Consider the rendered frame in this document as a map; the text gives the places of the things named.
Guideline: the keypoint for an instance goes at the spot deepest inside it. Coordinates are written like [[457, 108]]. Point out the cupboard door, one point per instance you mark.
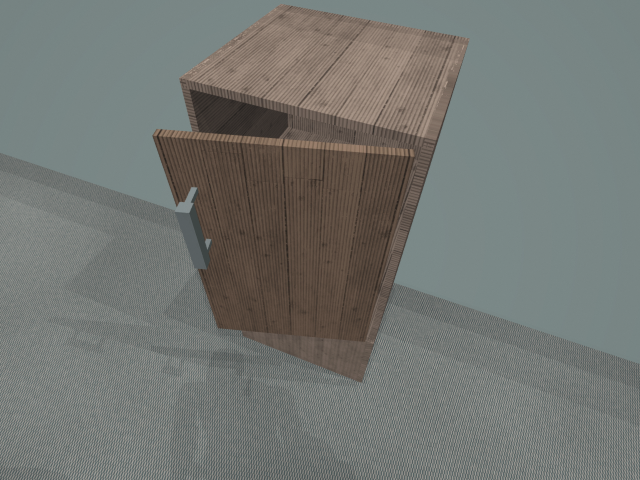
[[301, 230]]

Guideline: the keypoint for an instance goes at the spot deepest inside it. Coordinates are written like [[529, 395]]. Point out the handle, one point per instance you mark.
[[189, 223]]

